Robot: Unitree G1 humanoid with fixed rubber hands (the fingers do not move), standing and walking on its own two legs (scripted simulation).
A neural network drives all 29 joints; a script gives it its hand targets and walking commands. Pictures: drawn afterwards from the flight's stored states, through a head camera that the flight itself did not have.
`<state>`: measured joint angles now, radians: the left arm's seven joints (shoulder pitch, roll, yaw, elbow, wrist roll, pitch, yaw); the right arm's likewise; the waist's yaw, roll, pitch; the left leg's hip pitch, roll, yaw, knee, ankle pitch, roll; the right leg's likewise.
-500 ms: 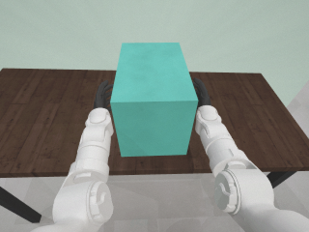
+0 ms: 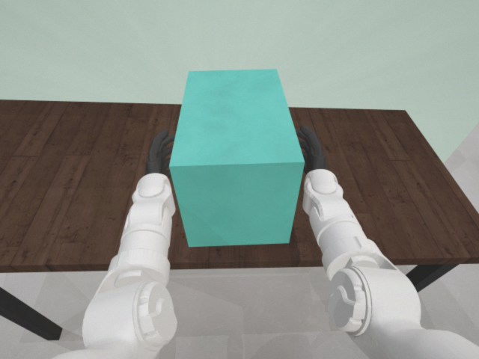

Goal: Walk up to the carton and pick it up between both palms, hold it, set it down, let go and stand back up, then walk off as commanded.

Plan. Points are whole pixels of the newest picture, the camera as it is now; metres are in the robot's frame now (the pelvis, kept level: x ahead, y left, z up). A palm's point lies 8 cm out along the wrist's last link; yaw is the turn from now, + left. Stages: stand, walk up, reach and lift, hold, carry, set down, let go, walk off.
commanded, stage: set down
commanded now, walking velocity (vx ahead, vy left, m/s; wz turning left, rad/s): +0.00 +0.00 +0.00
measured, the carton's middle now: (235, 151) +0.48 +0.01 +0.08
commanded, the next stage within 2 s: none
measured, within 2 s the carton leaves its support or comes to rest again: rests again in 0.96 s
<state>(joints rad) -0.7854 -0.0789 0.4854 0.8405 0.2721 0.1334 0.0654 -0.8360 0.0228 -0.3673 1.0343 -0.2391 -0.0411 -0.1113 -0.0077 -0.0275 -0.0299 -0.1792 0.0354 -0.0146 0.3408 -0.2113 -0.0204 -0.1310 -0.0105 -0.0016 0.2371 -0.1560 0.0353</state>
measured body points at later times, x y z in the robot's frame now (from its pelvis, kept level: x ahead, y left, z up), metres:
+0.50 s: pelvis +0.00 +0.00 +0.00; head +0.05 +0.02 +0.45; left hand +0.42 +0.15 +0.05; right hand +0.43 -0.13 +0.08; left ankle -0.03 +0.13 -0.75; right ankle -0.02 -0.14 -0.75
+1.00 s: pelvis +0.01 +0.00 +0.00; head +0.08 +0.02 +0.44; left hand +0.42 +0.14 +0.04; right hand +0.43 -0.14 +0.05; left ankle -0.03 +0.13 -0.75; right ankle -0.02 -0.14 -0.75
